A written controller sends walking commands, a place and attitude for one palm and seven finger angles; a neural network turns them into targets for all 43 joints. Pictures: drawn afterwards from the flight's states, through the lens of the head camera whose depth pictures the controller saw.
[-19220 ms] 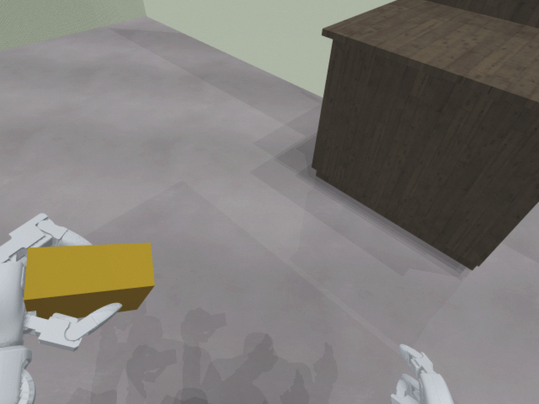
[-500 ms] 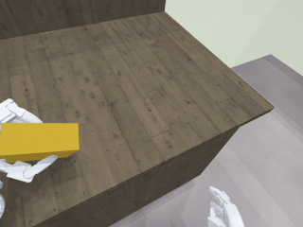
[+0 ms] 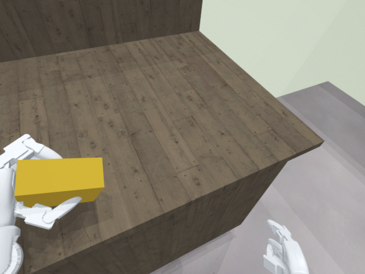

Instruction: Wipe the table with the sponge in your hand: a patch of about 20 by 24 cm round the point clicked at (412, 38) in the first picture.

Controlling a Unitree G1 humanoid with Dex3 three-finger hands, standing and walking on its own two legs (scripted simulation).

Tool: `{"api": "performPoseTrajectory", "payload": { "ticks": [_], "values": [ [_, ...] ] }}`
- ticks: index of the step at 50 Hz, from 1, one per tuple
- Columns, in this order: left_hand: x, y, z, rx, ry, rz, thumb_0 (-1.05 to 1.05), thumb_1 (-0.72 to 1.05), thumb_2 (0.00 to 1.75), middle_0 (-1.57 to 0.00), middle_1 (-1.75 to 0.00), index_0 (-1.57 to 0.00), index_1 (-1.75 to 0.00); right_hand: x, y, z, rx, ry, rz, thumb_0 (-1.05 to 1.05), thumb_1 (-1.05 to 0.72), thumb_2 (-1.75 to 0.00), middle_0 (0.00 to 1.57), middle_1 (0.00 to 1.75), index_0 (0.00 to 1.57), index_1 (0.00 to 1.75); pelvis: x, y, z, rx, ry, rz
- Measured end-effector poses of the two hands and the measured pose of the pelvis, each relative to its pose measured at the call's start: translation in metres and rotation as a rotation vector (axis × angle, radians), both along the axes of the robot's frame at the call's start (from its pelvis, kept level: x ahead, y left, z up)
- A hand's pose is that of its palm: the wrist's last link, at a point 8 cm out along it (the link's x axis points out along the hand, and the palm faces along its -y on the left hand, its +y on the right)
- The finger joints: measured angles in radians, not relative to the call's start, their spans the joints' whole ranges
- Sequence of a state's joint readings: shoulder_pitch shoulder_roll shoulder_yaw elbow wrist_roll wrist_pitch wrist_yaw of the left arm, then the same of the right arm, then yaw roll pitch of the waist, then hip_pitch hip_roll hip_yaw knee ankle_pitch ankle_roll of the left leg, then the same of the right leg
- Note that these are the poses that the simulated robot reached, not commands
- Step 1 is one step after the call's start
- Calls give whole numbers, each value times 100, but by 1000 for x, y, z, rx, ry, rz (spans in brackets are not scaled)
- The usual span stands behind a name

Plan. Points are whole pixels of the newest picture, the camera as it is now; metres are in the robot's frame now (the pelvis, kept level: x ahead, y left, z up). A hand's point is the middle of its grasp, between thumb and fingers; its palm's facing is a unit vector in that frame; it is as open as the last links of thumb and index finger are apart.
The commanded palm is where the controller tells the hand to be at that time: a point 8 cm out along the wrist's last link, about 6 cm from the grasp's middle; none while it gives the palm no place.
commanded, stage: shuffle to correct the standing spot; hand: left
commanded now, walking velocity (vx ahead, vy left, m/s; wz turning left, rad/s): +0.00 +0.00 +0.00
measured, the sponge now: (73, 182) +0.23 +0.22 +0.13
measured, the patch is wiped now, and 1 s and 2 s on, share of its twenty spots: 0.00 0.00 0.00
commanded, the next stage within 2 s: come to a stop and stand still in 0.42 s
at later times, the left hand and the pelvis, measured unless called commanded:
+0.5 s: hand (38, 209) +0.17 +0.24 +0.15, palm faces +0.37 -0.82 -0.44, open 9.6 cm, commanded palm +0.12 +0.27 +0.17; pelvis -0.03 -0.01 +0.00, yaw +2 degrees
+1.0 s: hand (18, 211) +0.16 +0.26 +0.16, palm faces +0.42 -0.80 -0.43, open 9.6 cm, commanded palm +0.10 +0.29 +0.17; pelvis -0.04 +0.00 +0.00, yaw +3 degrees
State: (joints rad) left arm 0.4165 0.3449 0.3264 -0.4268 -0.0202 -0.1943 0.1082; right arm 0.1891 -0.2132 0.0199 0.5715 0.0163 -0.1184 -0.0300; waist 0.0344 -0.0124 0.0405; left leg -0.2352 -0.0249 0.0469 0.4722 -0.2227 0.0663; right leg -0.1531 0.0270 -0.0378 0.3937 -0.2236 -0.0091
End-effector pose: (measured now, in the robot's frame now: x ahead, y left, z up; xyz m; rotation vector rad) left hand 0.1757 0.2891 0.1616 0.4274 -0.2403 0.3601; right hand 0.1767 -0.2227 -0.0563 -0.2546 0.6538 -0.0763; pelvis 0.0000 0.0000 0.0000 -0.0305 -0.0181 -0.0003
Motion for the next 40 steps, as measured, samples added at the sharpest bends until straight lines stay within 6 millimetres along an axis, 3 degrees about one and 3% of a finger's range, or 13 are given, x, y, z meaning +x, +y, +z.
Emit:
{"api": "performPoseTrajectory", "payload": {
  "ticks": [12, 24, 32, 40],
  "values": [
    [3, -8, 5, 31, 22, -33, 1, -44, 101, -81, -134, -79, -134, -6, -5, -5, 5, 21, -20, 1, -90, -90, 20, 30, 20, 30, -3, -6, 1, 7, 13, 10],
    [-39, -10, 6, 73, 41, -9, 1, -44, 101, -81, -134, -79, -134, -17, 2, -17, 6, 43, 43, 1, -90, -90, 21, 30, 20, 30, -30, -13, -4, 0, 34, 41],
    [-63, -15, 7, 62, -15, 6, 1, -44, 101, -81, -134, -79, -134, -37, 0, -22, -3, 41, 51, 1, -90, -90, 21, 30, 21, 30, -49, -17, -9, -10, 31, 41],
    [-60, -2, 0, 8, -29, 12, 1, -44, 101, -81, -134, -79, -134, -64, -8, -17, -40, 55, -30, 1, -90, -90, 21, 30, 20, 30, -49, -4, -10, -11, -17, 35]
  ]
}}
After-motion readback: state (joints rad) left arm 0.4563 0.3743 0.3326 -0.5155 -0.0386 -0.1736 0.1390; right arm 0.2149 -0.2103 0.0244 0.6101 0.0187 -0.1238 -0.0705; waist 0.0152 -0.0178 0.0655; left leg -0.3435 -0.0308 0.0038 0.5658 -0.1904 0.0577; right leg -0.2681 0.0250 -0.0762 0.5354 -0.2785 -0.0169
